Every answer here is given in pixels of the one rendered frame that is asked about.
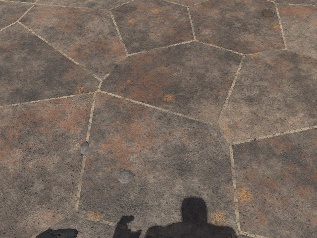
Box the left robot hand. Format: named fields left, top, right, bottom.
left=36, top=228, right=78, bottom=238

